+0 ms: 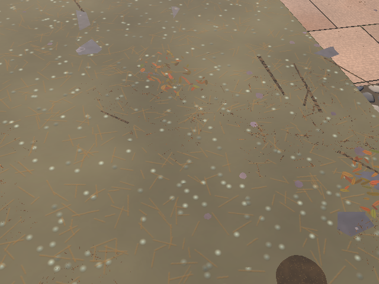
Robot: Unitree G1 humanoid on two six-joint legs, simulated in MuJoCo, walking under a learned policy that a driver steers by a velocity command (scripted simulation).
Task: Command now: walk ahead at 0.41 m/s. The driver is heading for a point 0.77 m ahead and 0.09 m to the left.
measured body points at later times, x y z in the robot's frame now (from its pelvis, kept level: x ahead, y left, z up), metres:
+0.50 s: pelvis +0.28 -0.07 +0.00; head +0.29 -0.07 +0.45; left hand +0.33 +0.19 -0.14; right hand +0.35 -0.34 -0.14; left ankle +0.27 +0.09 -0.65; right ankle +0.31 -0.15 -0.74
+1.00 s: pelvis +0.58 +0.00 -0.01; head +0.61 +0.01 +0.44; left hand +0.62 +0.28 -0.15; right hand +0.70 -0.26 -0.13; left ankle +0.63 +0.08 -0.74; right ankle +0.50 -0.16 -0.65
